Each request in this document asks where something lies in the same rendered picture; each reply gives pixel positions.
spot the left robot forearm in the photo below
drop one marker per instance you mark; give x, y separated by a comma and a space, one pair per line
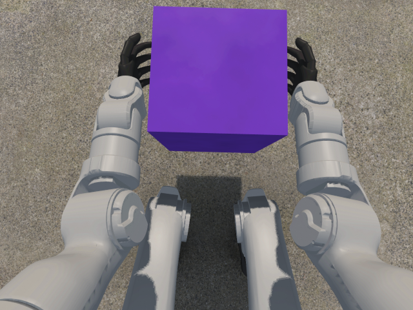
116, 139

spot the right robot upper arm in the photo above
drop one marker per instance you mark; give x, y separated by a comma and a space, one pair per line
341, 237

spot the left robot hand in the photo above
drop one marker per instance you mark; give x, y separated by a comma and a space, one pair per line
129, 63

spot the right robot hand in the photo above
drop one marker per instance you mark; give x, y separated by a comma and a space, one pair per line
305, 68

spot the left robot upper arm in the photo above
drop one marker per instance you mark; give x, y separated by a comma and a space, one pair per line
98, 229

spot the carton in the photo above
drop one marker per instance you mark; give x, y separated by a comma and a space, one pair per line
218, 78

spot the robot left shin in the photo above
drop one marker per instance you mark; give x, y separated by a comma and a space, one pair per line
152, 203

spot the robot shin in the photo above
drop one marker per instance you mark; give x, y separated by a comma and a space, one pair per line
271, 203
152, 203

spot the right robot forearm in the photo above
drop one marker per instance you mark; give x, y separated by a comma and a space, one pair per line
321, 145

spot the robot right shin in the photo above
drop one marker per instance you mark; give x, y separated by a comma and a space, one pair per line
271, 203

